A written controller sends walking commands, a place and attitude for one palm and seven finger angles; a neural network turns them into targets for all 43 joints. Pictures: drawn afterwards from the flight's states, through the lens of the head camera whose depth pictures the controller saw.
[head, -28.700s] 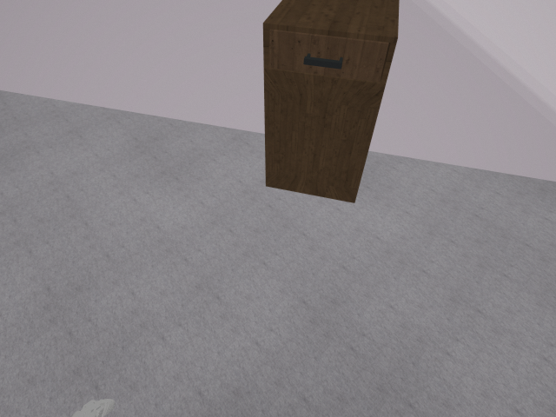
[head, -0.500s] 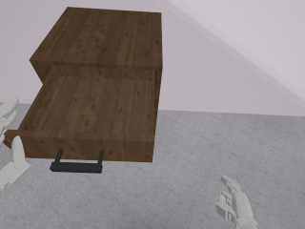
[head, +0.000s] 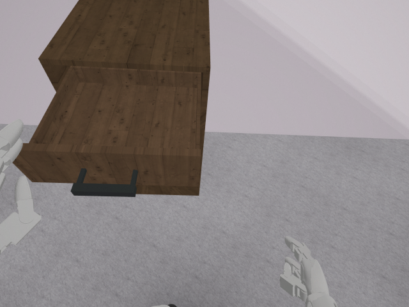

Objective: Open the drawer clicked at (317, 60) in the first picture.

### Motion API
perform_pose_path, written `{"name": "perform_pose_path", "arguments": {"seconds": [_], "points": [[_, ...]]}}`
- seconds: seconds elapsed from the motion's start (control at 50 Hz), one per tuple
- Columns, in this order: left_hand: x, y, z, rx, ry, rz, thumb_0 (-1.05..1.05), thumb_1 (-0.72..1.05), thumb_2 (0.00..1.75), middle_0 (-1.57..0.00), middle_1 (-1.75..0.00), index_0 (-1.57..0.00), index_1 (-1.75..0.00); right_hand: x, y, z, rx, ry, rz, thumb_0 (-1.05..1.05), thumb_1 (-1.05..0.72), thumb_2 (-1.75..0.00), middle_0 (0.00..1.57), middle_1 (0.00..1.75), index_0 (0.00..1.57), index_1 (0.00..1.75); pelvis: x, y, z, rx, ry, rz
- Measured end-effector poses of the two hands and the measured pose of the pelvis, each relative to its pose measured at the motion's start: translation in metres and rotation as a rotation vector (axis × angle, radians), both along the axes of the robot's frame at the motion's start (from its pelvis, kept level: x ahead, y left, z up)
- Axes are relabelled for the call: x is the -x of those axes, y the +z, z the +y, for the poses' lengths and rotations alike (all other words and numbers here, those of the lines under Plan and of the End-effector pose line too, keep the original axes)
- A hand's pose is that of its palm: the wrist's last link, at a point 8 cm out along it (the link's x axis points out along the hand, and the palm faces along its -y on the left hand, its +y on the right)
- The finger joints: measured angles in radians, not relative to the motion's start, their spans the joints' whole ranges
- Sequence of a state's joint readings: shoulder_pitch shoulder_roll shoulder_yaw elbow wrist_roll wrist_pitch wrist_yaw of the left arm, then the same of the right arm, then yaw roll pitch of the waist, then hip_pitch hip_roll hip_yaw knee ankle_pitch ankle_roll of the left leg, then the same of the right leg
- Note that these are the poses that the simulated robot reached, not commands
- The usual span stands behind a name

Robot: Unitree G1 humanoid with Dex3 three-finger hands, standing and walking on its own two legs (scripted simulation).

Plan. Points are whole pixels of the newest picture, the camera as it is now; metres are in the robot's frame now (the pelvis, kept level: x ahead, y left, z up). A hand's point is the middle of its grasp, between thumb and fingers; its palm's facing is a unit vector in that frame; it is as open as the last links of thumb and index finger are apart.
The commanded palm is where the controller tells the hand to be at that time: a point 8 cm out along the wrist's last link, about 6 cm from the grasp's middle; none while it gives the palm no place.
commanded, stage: step back with the hand held close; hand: left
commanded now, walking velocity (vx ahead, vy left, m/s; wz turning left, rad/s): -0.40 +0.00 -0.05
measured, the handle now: (106, 181) +0.37 +0.26 -0.05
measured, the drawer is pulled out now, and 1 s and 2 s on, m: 0.30 0.30 0.30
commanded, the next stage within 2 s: stop stepping back and stand still in 0.24 s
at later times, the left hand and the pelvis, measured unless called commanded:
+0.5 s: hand out of the picture +0.04 +0.20 +0.16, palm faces +0.33 -0.82 -0.47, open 7.4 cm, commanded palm -0.02 +0.24 +0.18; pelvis -0.15 -0.04 +0.00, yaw +2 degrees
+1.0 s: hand out of the picture -0.06 +0.19 +0.17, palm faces +0.43 -0.78 -0.46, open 7.4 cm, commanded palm -0.12 +0.23 +0.18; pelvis -0.22 -0.06 +0.00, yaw +5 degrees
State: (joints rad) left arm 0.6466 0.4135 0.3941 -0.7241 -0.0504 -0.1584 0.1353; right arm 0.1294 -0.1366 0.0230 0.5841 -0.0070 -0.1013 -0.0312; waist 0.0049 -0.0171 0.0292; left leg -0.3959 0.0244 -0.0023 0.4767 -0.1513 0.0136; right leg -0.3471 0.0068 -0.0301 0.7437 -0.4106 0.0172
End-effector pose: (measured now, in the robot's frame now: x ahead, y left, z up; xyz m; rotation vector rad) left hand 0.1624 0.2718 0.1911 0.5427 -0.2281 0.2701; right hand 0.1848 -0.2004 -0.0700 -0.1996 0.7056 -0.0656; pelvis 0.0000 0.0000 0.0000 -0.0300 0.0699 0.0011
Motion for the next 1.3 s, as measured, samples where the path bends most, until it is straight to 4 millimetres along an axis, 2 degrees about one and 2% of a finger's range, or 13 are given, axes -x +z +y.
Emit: {"name": "perform_pose_path", "arguments": {"seconds": [0.1,0.18,0.32,0.44,0.54,0.62,0.74,0.86,0.94,1.06,1.16,1.24,1.3], "points": [[0.02,-0.006,-0.027,-0.05,-0.036,0.048,0.01,0.89,0.9,-0.21,-0.3,-0.21,-0.3,0.02,-0.011,-0.021,-0.04,0.007,-0.03,0.01,-0.9,-0.9,0.21,0.3,0.2,0.3,0.035,-0.009,-0.022,-0.01,-0.02,0.004],[0.049,-0.005,-0.044,-0.05,-0.058,0.088,0.01,0.89,0.9,-0.21,-0.3,-0.21,-0.3,0.049,-0.014,-0.048,-0.037,-0.038,0.012,0.01,-0.9,-0.9,0.21,0.3,0.2,0.3,0.058,-0.004,-0.034,-0.01,-0.004,-0.006],[0.099,-0.018,-0.037,0.0,0.063,0.13,0.01,0.89,0.9,-0.22,-0.3,-0.22,-0.3,0.095,0.002,-0.084,0.072,-0.112,0.059,0.01,-0.9,-0.9,0.21,0.3,0.2,0.3,0.087,0.006,-0.043,-0.068,0.004,0.013],[0.135,-0.025,-0.034,0.044,0.064,0.067,0.01,0.89,0.9,-0.22,-0.3,-0.21,-0.3,0.124,0.004,-0.084,0.126,-0.096,0.028,0.01,-0.9,-0.9,0.2,0.3,0.2,0.3,0.129,-0.005,-0.039,-0.031,0.046,-0.011],[0.174,-0.004,-0.04,-0.013,0.046,0.002,0.01,0.89,0.9,-0.22,-0.3,-0.21,-0.3,0.159,0.01,-0.067,0.056,-0.056,-0.025,0.01,-0.9,-0.9,0.2,0.3,0.2,0.3,0.154,-0.003,-0.045,-0.047,0.038,-0.047],[0.202,0.01,-0.046,-0.044,0.07,-0.077,0.01,0.89,0.9,-0.21,-0.3,-0.21,-0.3,0.182,0.0,-0.059,-0.012,-0.017,-0.04,0.01,-0.9,-0.9,0.21,0.3,0.2,0.3,0.169,-0.006,-0.053,-0.035,0.05,-0.08],[0.227,-0.007,-0.045,0.039,0.134,-0.07,0.01,0.89,0.9,-0.21,-0.3,-0.21,-0.3,0.217,-0.016,-0.071,-0.008,-0.02,0.027,0.01,-0.9,-0.9,0.21,0.3,0.2,0.3,0.193,-0.007,-0.056,-0.046,0.056,-0.083],[0.242,-0.033,-0.042,0.111,0.121,-0.028,0.01,0.89,0.9,-0.21,-0.3,-0.21,-0.3,0.249,-0.011,-0.089,0.091,-0.052,0.028,0.01,-0.9,-0.9,0.21,0.3,0.2,0.3,0.215,-0.012,-0.052,-0.028,0.077,-0.066],[0.255,-0.02,-0.043,0.047,0.106,-0.025,0.01,0.89,0.9,-0.21,-0.3,-0.21,-0.3,0.267,-0.003,-0.091,0.079,-0.073,0.003,0.01,-0.9,-0.9,0.21,0.3,0.2,0.3,0.222,-0.007,-0.055,-0.032,0.077,-0.083],[0.269,0.006,-0.048,-0.045,0.132,-0.077,0.01,0.89,0.9,-0.21,-0.3,-0.21,-0.3,0.274,-0.014,-0.086,0.03,-0.036,0.03,0.01,-0.9,-0.9,0.21,0.3,0.2,0.3,0.222,-0.004,-0.064,-0.021,0.081,-0.071],[0.263,-0.014,-0.05,0.003,0.157,-0.045,0.01,0.89,0.9,-0.21,-0.3,-0.21,-0.3,0.263,-0.033,-0.091,0.022,-0.008,0.082,0.01,-0.9,-0.9,0.21,0.3,0.2,0.3,0.232,-0.012,-0.068,-0.009,0.097,-0.081],[0.262,-0.029,-0.051,0.084,0.156,0.018,0.01,0.89,0.9,-0.21,-0.3,-0.21,-0.3,0.257,-0.021,-0.093,0.038,-0.025,0.085,0.01,-0.9,-0.9,0.21,0.3,0.2,0.3,0.227,-0.006,-0.066,-0.02,0.095,-0.07],[0.263,-0.03,-0.051,0.092,0.132,0.023,0.01,0.89,0.9,-0.21,-0.3,-0.21,-0.3,0.249,-0.008,-0.093,0.081,-0.025,0.046,0.01,-0.9,-0.9,0.21,0.3,0.2,0.3,0.222,-0.006,-0.061,-0.011,0.097,-0.066]]}}
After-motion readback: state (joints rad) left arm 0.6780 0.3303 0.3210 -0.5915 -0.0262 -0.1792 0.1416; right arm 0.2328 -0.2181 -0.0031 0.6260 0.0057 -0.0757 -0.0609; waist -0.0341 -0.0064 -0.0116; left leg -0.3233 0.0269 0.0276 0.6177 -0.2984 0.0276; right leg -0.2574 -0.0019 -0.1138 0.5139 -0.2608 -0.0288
